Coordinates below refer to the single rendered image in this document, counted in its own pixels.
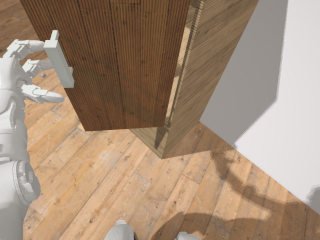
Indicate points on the right robot shin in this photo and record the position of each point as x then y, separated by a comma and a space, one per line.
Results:
182, 233

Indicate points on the robot left hand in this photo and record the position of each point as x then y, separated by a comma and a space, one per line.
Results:
12, 73

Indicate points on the left robot upper arm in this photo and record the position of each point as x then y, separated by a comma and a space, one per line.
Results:
18, 188

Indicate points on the left robot forearm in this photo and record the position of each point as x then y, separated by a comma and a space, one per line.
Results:
13, 131

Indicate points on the robot left thigh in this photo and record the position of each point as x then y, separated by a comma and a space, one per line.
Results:
120, 232

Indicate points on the cupboard door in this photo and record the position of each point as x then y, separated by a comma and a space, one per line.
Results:
123, 53

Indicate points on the handle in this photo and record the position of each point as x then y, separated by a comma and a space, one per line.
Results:
58, 61

